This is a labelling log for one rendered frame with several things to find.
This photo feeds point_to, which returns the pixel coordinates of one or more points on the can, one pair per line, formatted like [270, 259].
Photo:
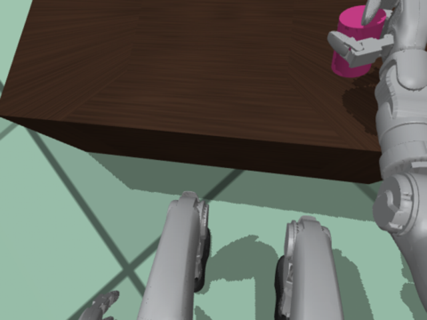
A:
[350, 24]

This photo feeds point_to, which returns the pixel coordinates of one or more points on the right robot hand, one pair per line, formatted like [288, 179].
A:
[405, 28]

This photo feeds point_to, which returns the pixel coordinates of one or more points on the right robot arm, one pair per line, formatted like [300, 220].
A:
[401, 123]

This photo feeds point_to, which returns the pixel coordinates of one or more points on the right robot foot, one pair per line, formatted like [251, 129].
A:
[279, 287]

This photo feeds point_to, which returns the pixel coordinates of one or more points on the left robot foot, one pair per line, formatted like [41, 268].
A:
[199, 282]

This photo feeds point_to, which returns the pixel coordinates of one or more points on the left robot hand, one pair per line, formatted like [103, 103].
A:
[100, 306]

